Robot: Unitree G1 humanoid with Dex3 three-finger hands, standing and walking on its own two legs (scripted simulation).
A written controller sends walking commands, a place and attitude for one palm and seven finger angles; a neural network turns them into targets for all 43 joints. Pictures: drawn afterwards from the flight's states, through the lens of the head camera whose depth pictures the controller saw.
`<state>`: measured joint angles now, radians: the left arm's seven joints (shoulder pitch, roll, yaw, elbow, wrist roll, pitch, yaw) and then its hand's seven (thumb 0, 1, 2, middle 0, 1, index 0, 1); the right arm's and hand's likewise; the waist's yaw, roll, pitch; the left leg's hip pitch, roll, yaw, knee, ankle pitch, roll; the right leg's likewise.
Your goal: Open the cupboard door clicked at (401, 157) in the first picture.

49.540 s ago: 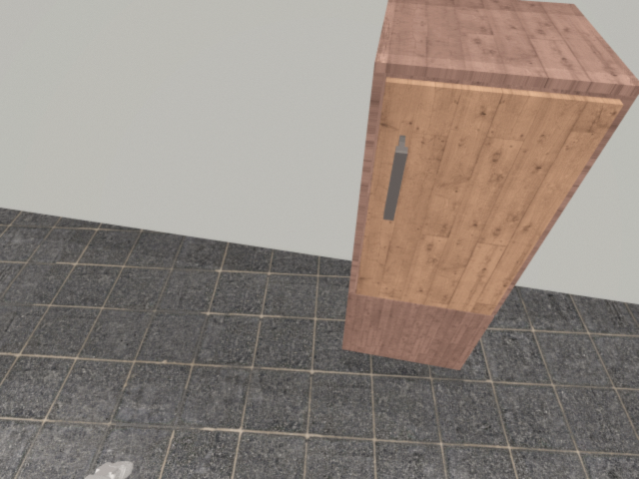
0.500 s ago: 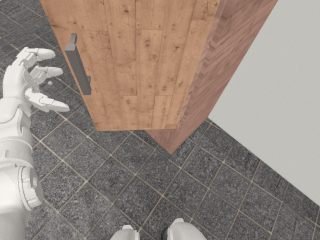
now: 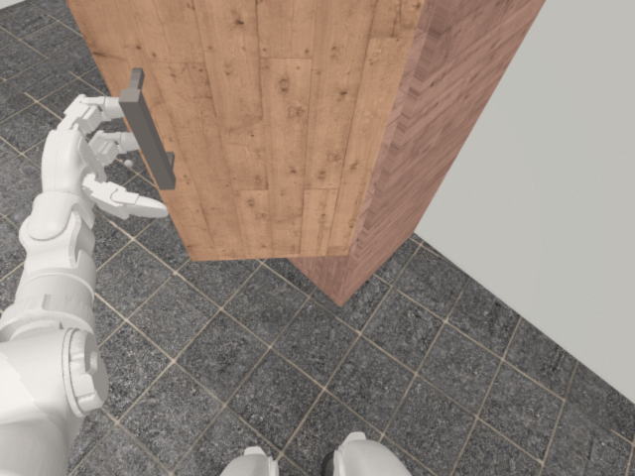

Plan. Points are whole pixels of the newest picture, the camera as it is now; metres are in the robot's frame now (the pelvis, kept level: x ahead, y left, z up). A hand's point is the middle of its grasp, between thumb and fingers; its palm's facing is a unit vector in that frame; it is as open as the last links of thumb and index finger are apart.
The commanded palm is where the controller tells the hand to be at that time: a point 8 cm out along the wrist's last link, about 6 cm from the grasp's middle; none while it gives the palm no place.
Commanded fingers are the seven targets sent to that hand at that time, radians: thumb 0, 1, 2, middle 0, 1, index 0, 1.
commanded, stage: slide the fingers in behind the handle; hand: left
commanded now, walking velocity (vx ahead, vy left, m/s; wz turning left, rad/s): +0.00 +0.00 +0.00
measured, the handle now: (153, 134) +0.53 +0.19 +0.08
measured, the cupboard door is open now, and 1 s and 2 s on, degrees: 48 48 48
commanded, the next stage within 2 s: close the thumb around the handle in 0.96 s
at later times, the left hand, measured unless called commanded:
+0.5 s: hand (157, 164) +0.48 +0.18 +0.08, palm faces +0.00 -1.00 +0.00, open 14.0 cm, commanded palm +0.45 +0.22 +0.08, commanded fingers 0.00 -0.50 0.30 -0.30 -1.20 -0.30 -1.20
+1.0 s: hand (166, 162) +0.48 +0.16 +0.08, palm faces +0.02 -1.00 -0.02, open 14.0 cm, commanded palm +0.45 +0.21 +0.08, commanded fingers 0.00 -0.50 0.30 -0.30 -1.20 -0.30 -1.20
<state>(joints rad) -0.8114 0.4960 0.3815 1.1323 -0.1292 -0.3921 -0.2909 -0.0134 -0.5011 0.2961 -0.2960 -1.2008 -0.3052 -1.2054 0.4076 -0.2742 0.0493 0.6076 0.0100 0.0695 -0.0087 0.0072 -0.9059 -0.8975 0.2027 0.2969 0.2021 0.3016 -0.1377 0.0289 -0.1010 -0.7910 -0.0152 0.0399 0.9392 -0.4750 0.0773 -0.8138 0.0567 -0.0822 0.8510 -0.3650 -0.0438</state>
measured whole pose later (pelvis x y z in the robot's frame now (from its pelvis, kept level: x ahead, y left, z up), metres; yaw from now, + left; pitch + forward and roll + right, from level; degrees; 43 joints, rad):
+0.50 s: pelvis +0.00 -0.01 +0.00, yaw +0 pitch +18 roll -2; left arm -0.80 0.43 0.35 1.12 -0.13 -0.39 -0.25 -0.01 -0.50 0.30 -0.30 -1.20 -0.31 -1.20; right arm 0.40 -0.28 0.04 0.61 0.01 0.05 -0.01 0.01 -0.91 -0.90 0.20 0.30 0.20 0.30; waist -0.13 0.03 -0.11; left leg -0.77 -0.01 0.04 0.92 -0.47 0.07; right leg -0.80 0.06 -0.08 0.85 -0.37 -0.05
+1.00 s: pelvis +0.00 -0.01 +0.00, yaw +0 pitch +18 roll -2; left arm -0.82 0.42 0.35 1.14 -0.11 -0.41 -0.21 -0.01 -0.50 0.30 -0.30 -1.20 -0.30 -1.20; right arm 0.41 -0.28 0.04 0.62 0.01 0.04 0.00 0.01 -0.91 -0.90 0.20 0.30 0.20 0.30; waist -0.14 0.03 -0.11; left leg -0.78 -0.01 0.05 0.93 -0.47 0.06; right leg -0.82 0.06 -0.07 0.86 -0.37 -0.06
